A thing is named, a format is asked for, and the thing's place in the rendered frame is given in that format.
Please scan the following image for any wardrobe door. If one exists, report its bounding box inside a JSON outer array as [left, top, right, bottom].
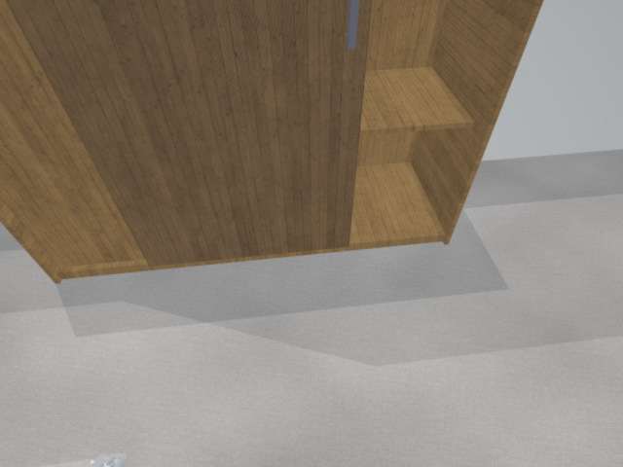
[[0, 0, 145, 268], [6, 0, 372, 267]]

